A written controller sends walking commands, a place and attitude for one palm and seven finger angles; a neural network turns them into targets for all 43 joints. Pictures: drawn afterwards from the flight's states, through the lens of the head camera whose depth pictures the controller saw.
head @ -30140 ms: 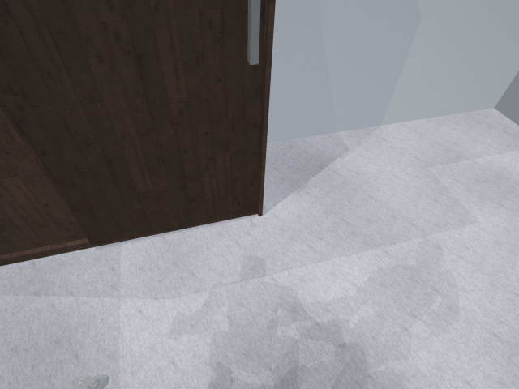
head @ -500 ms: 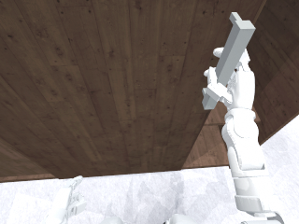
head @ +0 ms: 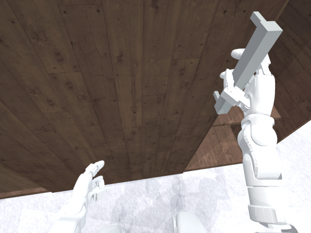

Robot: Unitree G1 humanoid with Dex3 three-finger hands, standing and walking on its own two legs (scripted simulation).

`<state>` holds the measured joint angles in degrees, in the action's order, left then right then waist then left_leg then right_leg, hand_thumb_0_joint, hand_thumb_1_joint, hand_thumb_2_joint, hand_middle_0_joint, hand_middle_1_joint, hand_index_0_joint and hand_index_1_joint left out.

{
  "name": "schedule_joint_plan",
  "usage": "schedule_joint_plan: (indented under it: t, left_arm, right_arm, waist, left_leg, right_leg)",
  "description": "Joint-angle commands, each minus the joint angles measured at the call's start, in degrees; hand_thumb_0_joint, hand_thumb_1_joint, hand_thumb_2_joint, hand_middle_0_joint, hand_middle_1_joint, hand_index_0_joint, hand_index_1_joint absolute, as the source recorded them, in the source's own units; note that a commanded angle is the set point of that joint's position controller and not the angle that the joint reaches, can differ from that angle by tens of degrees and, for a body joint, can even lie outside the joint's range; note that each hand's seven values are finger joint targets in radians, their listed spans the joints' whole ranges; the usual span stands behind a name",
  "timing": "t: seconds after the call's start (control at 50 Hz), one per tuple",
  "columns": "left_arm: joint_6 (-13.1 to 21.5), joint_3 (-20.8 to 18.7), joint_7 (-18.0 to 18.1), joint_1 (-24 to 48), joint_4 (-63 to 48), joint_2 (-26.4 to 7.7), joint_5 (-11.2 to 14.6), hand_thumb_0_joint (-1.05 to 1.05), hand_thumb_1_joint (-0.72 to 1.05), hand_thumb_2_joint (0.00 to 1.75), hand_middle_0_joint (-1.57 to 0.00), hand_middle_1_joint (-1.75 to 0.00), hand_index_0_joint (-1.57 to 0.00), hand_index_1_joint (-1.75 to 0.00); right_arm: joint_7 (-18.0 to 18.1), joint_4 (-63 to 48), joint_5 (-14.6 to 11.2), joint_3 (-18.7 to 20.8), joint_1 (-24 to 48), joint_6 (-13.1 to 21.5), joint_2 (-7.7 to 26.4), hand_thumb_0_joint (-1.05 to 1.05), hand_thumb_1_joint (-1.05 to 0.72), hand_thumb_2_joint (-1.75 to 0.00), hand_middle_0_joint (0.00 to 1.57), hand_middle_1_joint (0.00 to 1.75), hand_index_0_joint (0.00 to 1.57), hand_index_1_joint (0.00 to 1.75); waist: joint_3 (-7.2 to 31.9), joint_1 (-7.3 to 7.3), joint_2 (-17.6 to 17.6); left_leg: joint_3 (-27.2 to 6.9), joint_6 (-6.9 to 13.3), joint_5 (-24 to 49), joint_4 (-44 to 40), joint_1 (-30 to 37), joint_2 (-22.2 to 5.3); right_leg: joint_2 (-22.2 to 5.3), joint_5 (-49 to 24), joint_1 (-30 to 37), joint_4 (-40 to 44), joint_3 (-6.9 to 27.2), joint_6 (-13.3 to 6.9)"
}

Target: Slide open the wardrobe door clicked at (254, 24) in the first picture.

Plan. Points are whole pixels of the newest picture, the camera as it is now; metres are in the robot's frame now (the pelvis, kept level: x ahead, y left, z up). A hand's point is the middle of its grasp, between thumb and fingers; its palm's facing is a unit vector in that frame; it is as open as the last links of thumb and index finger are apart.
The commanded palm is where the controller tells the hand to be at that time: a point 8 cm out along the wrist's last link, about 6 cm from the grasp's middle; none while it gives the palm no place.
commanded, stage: step sideways, sliding the door along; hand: right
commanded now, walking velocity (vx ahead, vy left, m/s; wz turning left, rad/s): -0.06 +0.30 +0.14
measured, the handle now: (235, 70) +0.41 -0.19 +0.18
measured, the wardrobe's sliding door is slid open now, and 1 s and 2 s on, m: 0.44 0.64 0.64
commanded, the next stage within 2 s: stop walking and hold the door there in 0.90 s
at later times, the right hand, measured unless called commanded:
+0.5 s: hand (168, 95) +0.36 -0.03 +0.17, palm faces +0.16 +0.98 -0.11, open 6.6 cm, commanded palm +0.32 -0.01 +0.16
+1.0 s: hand (133, 97) +0.35 +0.04 +0.18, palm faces +0.14 +0.99 -0.07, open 6.3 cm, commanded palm +0.32 +0.00 +0.15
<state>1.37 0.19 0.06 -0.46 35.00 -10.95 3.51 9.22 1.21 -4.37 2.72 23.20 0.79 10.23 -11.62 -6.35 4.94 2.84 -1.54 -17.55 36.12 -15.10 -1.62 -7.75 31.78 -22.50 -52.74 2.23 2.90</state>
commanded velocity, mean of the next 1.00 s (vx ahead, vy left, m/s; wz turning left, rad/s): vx -0.01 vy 0.29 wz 0.10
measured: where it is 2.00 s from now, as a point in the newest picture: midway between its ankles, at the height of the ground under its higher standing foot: outside the picture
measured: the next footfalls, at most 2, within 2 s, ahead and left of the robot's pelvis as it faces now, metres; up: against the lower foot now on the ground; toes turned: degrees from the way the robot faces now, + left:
right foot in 0.10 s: +0.07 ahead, -0.10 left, +0.00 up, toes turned -9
left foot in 0.50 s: +0.05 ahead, +0.28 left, +0.00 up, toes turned +4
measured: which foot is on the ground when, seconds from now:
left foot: down 0.00-0.08, up 0.10-0.48, down 0.50-0.70, up 0.72-1.00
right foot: up 0.00-0.08, down 0.10-0.50, up 0.52-0.66, down 0.68-1.00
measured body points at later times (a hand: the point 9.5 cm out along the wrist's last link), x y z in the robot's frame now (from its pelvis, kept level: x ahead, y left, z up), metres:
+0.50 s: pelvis -0.02 +0.12 +0.00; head +0.06 +0.11 +0.44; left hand +0.21 +0.28 -0.10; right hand +0.34 -0.08 +0.18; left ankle +0.01 +0.28 -0.72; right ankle +0.03 -0.10 -0.72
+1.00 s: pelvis -0.05 +0.19 +0.03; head +0.02 +0.16 +0.47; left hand +0.12 +0.41 -0.07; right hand +0.33 -0.02 +0.18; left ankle -0.05 +0.39 -0.64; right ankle +0.01 +0.05 -0.72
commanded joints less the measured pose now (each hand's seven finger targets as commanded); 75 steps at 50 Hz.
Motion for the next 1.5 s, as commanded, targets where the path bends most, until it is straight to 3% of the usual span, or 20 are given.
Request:
schedule_joint_plan:
  t: [0.0, 0.04, 0.08, 0.14, 0.4, 0.54, 0.64, 0.68, 0.74, 0.98, 1.0, 1.02, 1.08, 1.12, 1.14, 1.2, 1.28, 1.36, 1.4, 1.48]
  left_arm:
    - [3.2, -2.5, 1.4, -0.5, -6.9, -3.6, -0.4, 0.00, 0.90, 0.90, -0.20, -0.30, -0.20, -0.30]
    - [1.8, -3.0, 1.4, 1.6, -7.3, -4.5, -0.9, 0.00, 0.90, 0.90, -0.20, -0.30, -0.20, -0.30]
    - [0.9, -5.2, -0.9, 0.9, -11.1, -8.6, -1.1, 0.00, 0.90, 0.90, -0.20, -0.30, -0.20, -0.30]
    - [1.5, -5.0, -2.3, 2.7, -10.7, -8.4, -1.1, 0.00, 0.90, 0.90, -0.20, -0.30, -0.20, -0.30]
    - [4.1, -4.2, -2.0, -0.5, -11.3, -7.0, -0.5, 0.00, 0.90, 0.90, -0.20, -0.30, -0.20, -0.30]
    - [5.7, -3.3, 0.9, -0.1, -8.2, -4.4, -0.3, 0.00, 0.90, 0.90, -0.20, -0.30, -0.20, -0.30]
    - [1.2, -3.0, 1.3, 1.9, -7.0, -4.6, -1.2, 0.00, 0.90, 0.90, -0.20, -0.30, -0.20, -0.30]
    - [0.4, -5.4, 0.0, 0.5, -10.0, -8.4, -1.4, 0.00, 0.90, 0.90, -0.20, -0.30, -0.20, -0.30]
    - [0.2, -4.1, -1.8, 2.1, -8.7, -8.0, -1.7, 0.00, 0.90, 0.90, -0.20, -0.30, -0.20, -0.30]
    - [1.4, -4.1, -1.1, -3.5, -8.5, -8.8, -0.8, 0.00, 0.90, 0.90, -0.20, -0.30, -0.20, -0.30]
    - [0.1, -5.0, -0.1, -7.7, -3.4, -12.2, -1.3, 0.00, 0.90, 0.90, -0.20, -0.30, -0.20, -0.30]
    - [-0.4, -4.5, -0.4, -6.2, -6.0, -11.1, -1.6, 0.00, 0.90, 0.90, -0.20, -0.30, -0.20, -0.30]
    - [1.7, -3.0, 0.3, -6.0, -5.3, -8.0, -0.2, 0.00, 0.90, 0.90, -0.20, -0.30, -0.20, -0.30]
    - [2.8, -2.4, 1.4, -2.7, -5.8, -6.8, -0.3, 0.00, 0.90, 0.90, -0.20, -0.30, -0.20, -0.30]
    - [3.3, -1.4, 1.8, -2.2, -4.1, -6.8, -0.8, 0.00, 0.90, 0.90, -0.20, -0.30, -0.20, -0.30]
    - [4.4, -1.7, 4.0, -3.6, -3.3, -8.7, -0.7, 0.00, 0.90, 0.90, -0.20, -0.30, -0.20, -0.30]
    - [2.9, -2.6, 5.0, -5.0, -2.7, -10.2, -1.2, 0.00, 0.90, 0.90, -0.20, -0.30, -0.20, -0.30]
    - [2.3, -3.6, 4.2, -6.5, -3.2, -13.6, -0.5, 0.00, 0.90, 0.90, -0.20, -0.30, -0.20, -0.30]
    - [2.8, -2.8, 4.2, -5.8, -2.9, -12.4, -1.2, 0.00, 0.90, 0.90, -0.20, -0.30, -0.20, -0.30]
    - [3.5, -3.1, 5.1, -8.1, -1.7, -13.2, -1.2, 0.00, 0.90, 0.90, -0.20, -0.30, -0.20, -0.30]
  right_arm:
    - [-4.4, -24.3, 1.1, -14.8, 22.0, 9.2, -3.4, 0.00, -0.90, -0.90, 0.45, 1.40, 0.45, 1.40]
    - [-5.0, -27.6, 1.0, -16.8, 23.4, 11.6, -4.5, 0.00, -0.90, -0.90, 0.45, 1.40, 0.45, 1.40]
    - [-6.2, -25.5, 1.4, -19.5, 18.2, 11.9, -9.0, 0.00, -0.90, -0.90, 0.45, 1.40, 0.45, 1.40]
    - [-6.5, -28.5, 2.5, -19.8, 26.0, 11.1, -9.6, 0.00, -0.90, -0.90, 0.45, 1.40, 0.45, 1.40]
    - [-6.8, -20.4, 2.2, -17.7, 23.6, 8.0, -7.6, 0.00, -0.90, -0.90, 0.45, 1.40, 0.45, 1.40]
    - [-4.6, -23.9, 1.7, -12.9, 21.6, 7.5, 0.9, 0.00, -0.90, -0.90, 0.45, 1.40, 0.45, 1.40]
    - [-5.0, -25.0, 1.8, -17.7, 24.1, 11.4, -5.7, 0.00, -0.90, -0.90, 0.45, 1.40, 0.45, 1.40]
    - [-6.4, -20.5, 1.9, -17.6, 20.2, 11.2, -8.0, 0.00, -0.90, -0.90, 0.45, 1.40, 0.45, 1.40]
    - [-7.3, -22.8, 2.3, -17.1, 30.7, 10.7, -7.3, 0.00, -0.90, -0.90, 0.45, 1.40, 0.45, 1.40]
    - [-6.9, -9.6, 1.6, -15.7, 32.4, 7.9, -6.4, 0.00, -0.90, -0.90, 0.45, 1.40, 0.45, 1.40]
    - [-3.3, 10.1, 3.5, 17.0, 19.1, 7.8, 27.1, 0.00, -0.90, -0.90, 0.45, 1.40, 0.45, 1.40]
    - [-4.4, 6.4, 2.6, 8.7, 19.0, 7.8, 17.4, 0.00, -0.90, -0.90, 0.45, 1.40, 0.45, 1.40]
    - [-5.3, 2.8, 3.4, 10.4, 23.9, 9.8, 21.4, 0.00, -0.90, -0.90, 0.45, 1.40, 0.45, 1.40]
    - [-4.2, 9.2, 3.2, 19.2, 18.6, 8.7, 31.1, 0.00, -0.90, -0.90, 0.45, 1.40, 0.45, 1.40]
    - [-3.9, 14.2, 3.5, 19.8, 15.7, 7.5, 31.8, 0.00, -0.90, -0.90, 0.45, 1.40, 0.45, 1.40]
    - [-2.6, 9.0, 2.0, 20.4, 18.7, 8.3, 28.5, 0.00, -0.90, -0.90, 0.45, 1.40, 0.45, 1.40]
    - [-2.5, 11.9, 3.2, 21.6, 12.4, 9.0, 29.7, 0.00, -0.90, -0.90, 0.45, 1.40, 0.45, 1.40]
    - [-2.7, 11.3, 2.9, 15.1, 14.1, 9.6, 23.8, 0.00, -0.90, -0.90, 0.45, 1.40, 0.45, 1.40]
    - [-2.1, 12.9, 3.7, 15.1, 15.5, 10.3, 24.1, 0.00, -0.90, -0.90, 0.45, 1.40, 0.45, 1.40]
    - [-1.3, 17.3, 3.7, 17.2, 14.6, 11.4, 26.7, 0.00, -0.90, -0.90, 0.45, 1.40, 0.45, 1.40]
  waist:
    - [29.4, 7.48, -25.4]
    - [30.3, 9.27, -8.9]
    - [33.3, 6.39, 7.1]
    - [27.8, 7.36, 5.3]
    - [24.2, 8.46, 10.4]
    - [29.8, 5.39, -32.0]
    - [30.4, 9.33, -9.8]
    - [32.7, 6.32, 7.0]
    - [27.6, 8.06, 5.2]
    - [25.1, 9.19, 12.6]
    - [26.2, 7.45, 13.0]
    - [26.0, 6.44, 11.9]
    - [28.1, 6.37, -3.1]
    - [26.5, 4.76, -25.8]
    - [24.5, 4.96, -15.5]
    - [28.5, 5.63, -25.6]
    - [28.2, 6.32, -16.3]
    - [21.8, 5.70, 4.6]
    - [18.1, 6.97, 13.6]
    - [19.2, 5.93, 3.3]
  left_leg:
    - [-12.1, 10.3, 69.4, 0.3, 24.6, -11.5]
    - [-3.0, 4.2, 43.5, 11.3, 9.2, -4.9]
    - [-5.9, 1.0, -16.2, 26.8, -12.4, 0.4]
    - [-8.3, 0.7, -11.9, 35.4, -16.0, 0.2]
    - [1.4, -0.2, -0.7, 2.2, -1.4, 3.2]
    - [-23.9, 12.2, 57.4, -8.7, 15.0, -15.5]
    - [-4.7, 6.0, 39.9, 9.3, 11.9, -4.1]
    - [-4.3, 1.5, -12.8, 22.2, -14.5, 1.3]
    - [-9.4, 1.5, -9.2, 32.0, -15.4, 0.3]
    - [1.2, 0.7, -5.9, 8.2, -9.0, 2.1]
    - [3.3, -0.4, -5.5, 8.2, -8.3, 4.3]
    - [2.0, 0.5, -2.7, 0.4, -3.2, 2.9]
    - [-3.0, 2.1, 15.8, -17.6, 10.1, -1.6]
    - [-25.3, 8.8, 41.9, -17.0, 15.5, -18.0]
    - [-24.8, 9.5, 36.0, -18.3, 11.9, -19.3]
    - [-16.2, 8.9, 47.2, -10.2, 19.2, -14.7]
    - [-11.7, 4.8, 39.0, -9.7, 14.5, -12.0]
    - [-5.3, 1.8, 2.0, -5.8, -2.5, -1.1]
    - [-2.9, 1.5, -10.2, 6.6, -4.2, 1.0]
    - [-1.2, 1.2, -5.0, -1.7, 0.0, -0.2]
  right_leg:
    - [3.8, -3.7, 0.3, 14.2, -6.1, -2.1]
    - [-0.8, -38.1, 23.6, 33.9, -8.5, -1.9]
    - [-23.5, -80.6, 37.3, 26.1, 13.9, -12.8]
    - [-22.5, -52.1, 28.6, 29.3, 8.5, -14.6]
    - [-15.2, -46.7, 23.9, 22.5, -4.6, -6.4]
    - [5.7, 7.9, -1.7, -13.3, -2.2, -2.1]
    - [1.5, -34.5, 19.5, 36.3, -10.8, -1.1]
    - [-22.5, -72.7, 39.4, 28.0, 11.5, -11.9]
    - [-22.1, -44.1, 27.2, 31.4, 11.4, -14.1]
    - [-15.5, -38.1, 28.1, 30.4, -2.9, -7.9]
    - [-14.8, -41.3, 26.1, 29.1, -5.4, -7.4]
    - [-13.7, -42.3, 22.0, 24.2, -5.6, -6.5]
    - [-2.6, -24.0, 13.3, 7.9, -9.9, -3.1]
    - [5.5, 3.7, -7.7, -11.4, -4.9, -1.9]
    - [4.8, 0.2, -6.4, -10.1, -2.4, -1.7]
    - [5.2, -4.2, -2.9, 4.3, -3.0, -2.4]
    - [8.4, -21.0, 11.0, 26.5, -8.0, -2.8]
    - [-5.0, -29.5, 17.6, 32.6, 2.1, -6.7]
    - [-9.2, -5.0, 9.4, 44.6, 11.1, -9.5]
    - [-6.4, -14.0, 11.2, 38.2, 3.3, -8.7]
